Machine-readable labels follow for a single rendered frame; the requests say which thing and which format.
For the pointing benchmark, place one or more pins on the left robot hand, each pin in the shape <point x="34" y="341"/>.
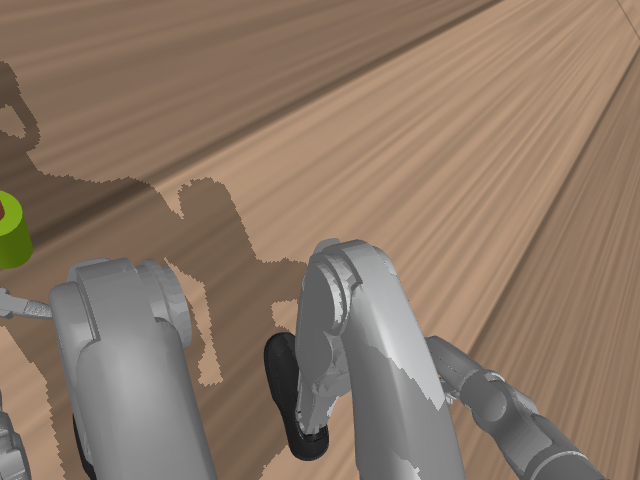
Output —
<point x="10" y="306"/>

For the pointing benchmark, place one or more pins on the right robot arm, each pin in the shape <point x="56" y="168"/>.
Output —
<point x="533" y="446"/>

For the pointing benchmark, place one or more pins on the left robot arm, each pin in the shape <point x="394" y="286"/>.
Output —
<point x="14" y="464"/>

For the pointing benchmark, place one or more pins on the bottle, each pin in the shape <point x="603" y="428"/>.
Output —
<point x="15" y="243"/>

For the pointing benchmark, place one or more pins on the right robot foot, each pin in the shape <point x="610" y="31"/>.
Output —
<point x="282" y="374"/>

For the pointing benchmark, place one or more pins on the left robot foot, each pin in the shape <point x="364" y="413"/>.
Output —
<point x="88" y="468"/>

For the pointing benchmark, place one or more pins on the right robot hand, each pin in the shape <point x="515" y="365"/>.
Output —
<point x="453" y="365"/>

